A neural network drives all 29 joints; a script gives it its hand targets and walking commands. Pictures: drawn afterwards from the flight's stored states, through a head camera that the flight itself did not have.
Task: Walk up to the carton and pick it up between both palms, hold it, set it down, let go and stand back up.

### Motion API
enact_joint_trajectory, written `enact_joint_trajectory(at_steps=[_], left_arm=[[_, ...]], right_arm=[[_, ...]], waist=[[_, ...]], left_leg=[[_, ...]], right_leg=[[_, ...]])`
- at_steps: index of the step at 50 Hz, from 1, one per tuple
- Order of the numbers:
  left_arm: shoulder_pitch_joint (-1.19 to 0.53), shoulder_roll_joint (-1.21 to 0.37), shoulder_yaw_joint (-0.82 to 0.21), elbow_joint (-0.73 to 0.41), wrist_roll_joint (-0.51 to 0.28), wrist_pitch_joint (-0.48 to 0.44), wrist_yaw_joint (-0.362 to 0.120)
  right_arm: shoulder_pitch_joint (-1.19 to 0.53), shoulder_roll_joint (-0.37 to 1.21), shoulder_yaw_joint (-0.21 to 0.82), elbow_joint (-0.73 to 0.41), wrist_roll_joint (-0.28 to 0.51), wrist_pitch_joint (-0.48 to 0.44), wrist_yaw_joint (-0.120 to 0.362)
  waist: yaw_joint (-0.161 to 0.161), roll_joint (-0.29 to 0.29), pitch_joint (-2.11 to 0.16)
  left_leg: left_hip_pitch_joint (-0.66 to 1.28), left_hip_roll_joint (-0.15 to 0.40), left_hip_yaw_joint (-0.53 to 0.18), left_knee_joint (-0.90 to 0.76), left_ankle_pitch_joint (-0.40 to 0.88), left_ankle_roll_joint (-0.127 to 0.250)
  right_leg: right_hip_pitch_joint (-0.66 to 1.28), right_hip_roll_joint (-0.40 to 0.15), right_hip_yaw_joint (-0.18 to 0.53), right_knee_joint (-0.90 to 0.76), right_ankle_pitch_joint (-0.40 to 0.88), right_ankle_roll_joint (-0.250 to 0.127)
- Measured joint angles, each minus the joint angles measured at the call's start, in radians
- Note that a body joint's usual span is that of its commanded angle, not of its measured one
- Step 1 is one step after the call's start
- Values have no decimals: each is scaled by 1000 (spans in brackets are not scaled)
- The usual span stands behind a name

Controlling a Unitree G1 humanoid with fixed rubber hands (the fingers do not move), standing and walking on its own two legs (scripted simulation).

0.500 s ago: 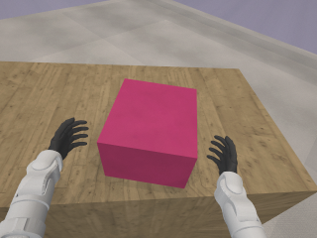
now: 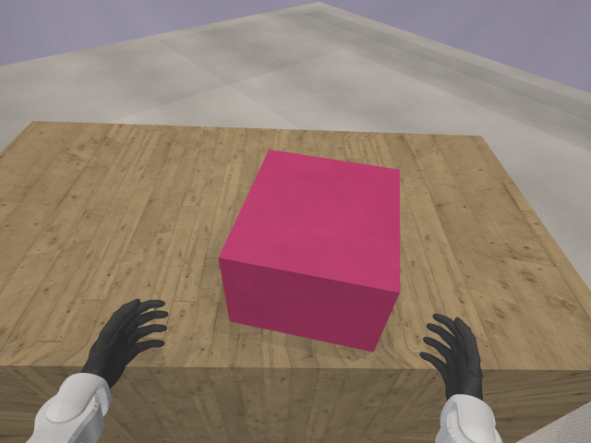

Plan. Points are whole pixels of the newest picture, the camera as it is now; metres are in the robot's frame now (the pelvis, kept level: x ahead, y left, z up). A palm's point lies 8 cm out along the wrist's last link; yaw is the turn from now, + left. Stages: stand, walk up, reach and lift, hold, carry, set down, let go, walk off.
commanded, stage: set down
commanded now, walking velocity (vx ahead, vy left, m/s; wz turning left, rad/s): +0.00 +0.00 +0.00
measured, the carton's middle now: (317, 243) +0.48 -0.02 -0.02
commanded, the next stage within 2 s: let go in 1.96 s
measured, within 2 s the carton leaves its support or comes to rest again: neither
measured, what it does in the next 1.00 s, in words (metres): stands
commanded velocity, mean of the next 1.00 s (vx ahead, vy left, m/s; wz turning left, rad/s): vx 0.00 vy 0.00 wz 0.00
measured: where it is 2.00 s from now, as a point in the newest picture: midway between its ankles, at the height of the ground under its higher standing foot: outside the picture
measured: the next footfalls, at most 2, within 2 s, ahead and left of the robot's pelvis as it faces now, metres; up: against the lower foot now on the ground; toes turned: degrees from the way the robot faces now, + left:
none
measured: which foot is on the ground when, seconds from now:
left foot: down 0.00-1.00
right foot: down 0.00-1.00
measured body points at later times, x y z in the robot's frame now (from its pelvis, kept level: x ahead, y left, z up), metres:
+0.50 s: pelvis +0.03 -0.02 +0.00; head +0.03 +0.01 +0.45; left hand +0.22 +0.24 +0.00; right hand +0.21 -0.20 -0.01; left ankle +0.00 +0.06 -0.74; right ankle +0.04 -0.16 -0.74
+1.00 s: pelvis +0.03 -0.01 +0.00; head +0.02 +0.00 +0.45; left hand +0.20 +0.24 -0.01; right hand +0.21 -0.21 -0.02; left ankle +0.00 +0.06 -0.74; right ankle +0.03 -0.16 -0.74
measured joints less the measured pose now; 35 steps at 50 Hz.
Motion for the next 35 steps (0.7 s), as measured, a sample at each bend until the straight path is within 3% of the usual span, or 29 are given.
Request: enact_joint_trajectory(at_steps=[3,6,9,16,26,35], left_arm=[[17,9,-3,-19,-8,-21,-1],[-31,38,-57,45,-84,-53,21],[-66,41,-81,74,-92,-61,37],[-36,-3,8,13,30,-50,-13],[201,-10,59,-96,96,-74,-52],[301,43,43,-150,69,-184,-47]], right_arm=[[16,7,4,-23,-1,6,3],[-25,10,-1,-6,-39,47,9],[-76,5,6,16,-54,60,17],[-33,18,49,22,-15,0,-15],[224,75,88,26,-32,-211,-49],[289,108,113,52,-49,-371,-15]], waist=[[5,-4,7],[-19,-7,-8],[-30,-14,-26],[-18,-31,-20],[-2,-27,46],[30,-45,76]], left_leg=[[-2,-1,2,-1,2,-1],[-33,-6,-22,17,2,-2],[-40,-5,-26,16,1,-5],[30,7,-27,-20,-7,-21],[49,26,-58,8,-43,-38],[-5,23,-68,36,-45,-39]], right_leg=[[-6,-1,1,7,-2,-1],[-28,-3,-19,26,-15,-19],[-34,-2,-21,28,-18,-16],[34,8,-21,-7,-24,-6],[76,27,-50,-13,-50,-19],[22,24,-60,23,-59,-21]])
